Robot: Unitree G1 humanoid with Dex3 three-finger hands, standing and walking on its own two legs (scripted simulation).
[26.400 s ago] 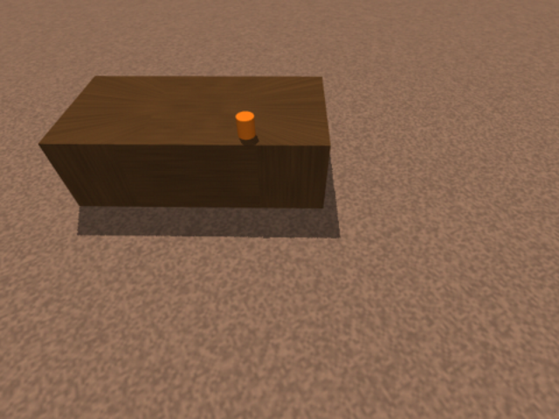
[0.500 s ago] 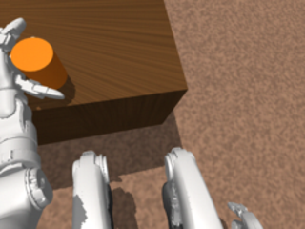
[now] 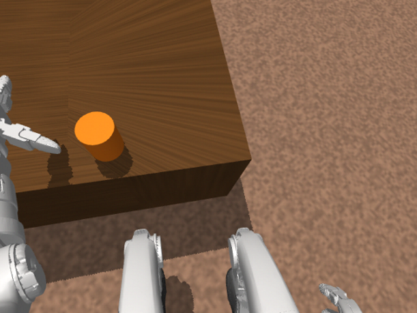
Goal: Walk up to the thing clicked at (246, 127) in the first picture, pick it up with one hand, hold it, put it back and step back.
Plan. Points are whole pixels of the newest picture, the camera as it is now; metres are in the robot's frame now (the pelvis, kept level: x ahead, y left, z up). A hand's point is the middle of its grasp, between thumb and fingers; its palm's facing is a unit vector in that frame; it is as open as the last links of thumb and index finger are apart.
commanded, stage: home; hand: left
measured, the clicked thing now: (101, 137) +0.49 +0.22 -0.10
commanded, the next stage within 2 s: none
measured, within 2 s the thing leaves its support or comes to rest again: neither
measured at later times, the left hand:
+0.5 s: hand out of the picture +0.35 +0.31 +0.08, palm faces +0.25 -0.89 -0.38, open 17.7 cm
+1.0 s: hand out of the picture +0.19 +0.19 +0.12, palm faces +0.22 -0.94 -0.26, open 17.6 cm
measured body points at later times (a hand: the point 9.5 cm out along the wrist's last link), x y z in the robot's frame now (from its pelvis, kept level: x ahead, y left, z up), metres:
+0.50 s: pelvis +0.04 +0.02 +0.16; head +0.13 +0.05 +0.61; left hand +0.33 +0.36 +0.11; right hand +0.14 -0.25 +0.06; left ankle +0.08 +0.14 -0.50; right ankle +0.05 -0.13 -0.50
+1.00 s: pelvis +0.05 -0.01 +0.19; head +0.08 -0.01 +0.64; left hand +0.18 +0.23 +0.14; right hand +0.27 -0.21 +0.12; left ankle +0.08 +0.14 -0.50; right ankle +0.05 -0.13 -0.50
